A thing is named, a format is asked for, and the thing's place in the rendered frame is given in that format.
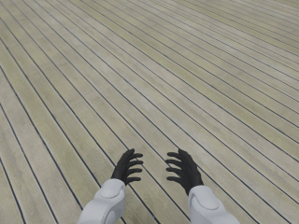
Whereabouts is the right robot hand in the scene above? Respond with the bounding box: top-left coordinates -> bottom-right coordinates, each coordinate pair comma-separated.
165,148 -> 204,196

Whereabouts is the left robot hand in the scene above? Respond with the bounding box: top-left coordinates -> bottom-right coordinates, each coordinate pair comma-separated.
110,148 -> 144,187

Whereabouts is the right robot forearm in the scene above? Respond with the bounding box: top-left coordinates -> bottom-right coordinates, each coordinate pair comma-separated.
188,185 -> 240,224

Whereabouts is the left robot forearm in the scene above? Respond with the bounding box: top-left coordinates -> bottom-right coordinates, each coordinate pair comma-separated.
78,178 -> 126,224

